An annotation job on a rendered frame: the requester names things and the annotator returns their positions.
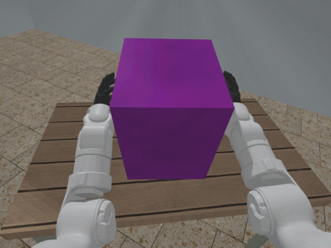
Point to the table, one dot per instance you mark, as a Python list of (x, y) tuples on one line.
[(137, 202)]

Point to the robot right forearm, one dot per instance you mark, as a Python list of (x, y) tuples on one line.
[(260, 168)]

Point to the robot left upper arm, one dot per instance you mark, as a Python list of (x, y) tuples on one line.
[(86, 223)]

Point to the carton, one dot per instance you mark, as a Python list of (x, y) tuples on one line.
[(170, 107)]

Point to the robot right upper arm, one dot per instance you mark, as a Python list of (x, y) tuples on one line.
[(283, 214)]

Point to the robot right hand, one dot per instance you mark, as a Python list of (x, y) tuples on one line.
[(232, 86)]

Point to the robot left hand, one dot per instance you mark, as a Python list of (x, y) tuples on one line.
[(102, 95)]

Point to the robot left forearm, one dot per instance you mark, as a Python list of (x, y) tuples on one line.
[(91, 174)]

